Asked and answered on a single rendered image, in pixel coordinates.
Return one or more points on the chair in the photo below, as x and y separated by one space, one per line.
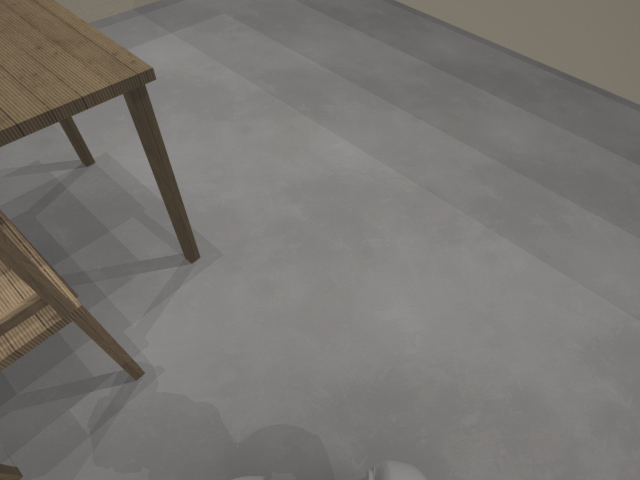
35 303

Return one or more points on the table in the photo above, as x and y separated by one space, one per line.
54 65

